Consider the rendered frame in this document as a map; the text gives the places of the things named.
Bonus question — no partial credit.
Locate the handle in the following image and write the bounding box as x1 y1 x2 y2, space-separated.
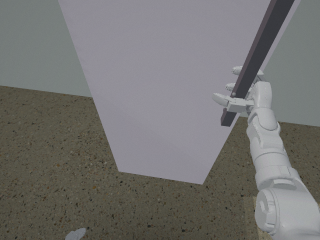
220 0 295 127

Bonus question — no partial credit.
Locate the fridge door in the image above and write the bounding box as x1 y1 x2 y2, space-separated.
58 0 301 185

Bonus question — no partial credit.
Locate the robot right hand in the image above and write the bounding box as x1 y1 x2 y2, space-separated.
212 66 273 116

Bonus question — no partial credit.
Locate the robot left hand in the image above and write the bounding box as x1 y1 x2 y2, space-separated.
65 228 86 240

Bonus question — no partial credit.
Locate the robot right forearm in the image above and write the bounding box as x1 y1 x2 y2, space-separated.
246 108 320 213

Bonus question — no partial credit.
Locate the right robot upper arm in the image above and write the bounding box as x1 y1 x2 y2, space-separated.
254 187 320 240

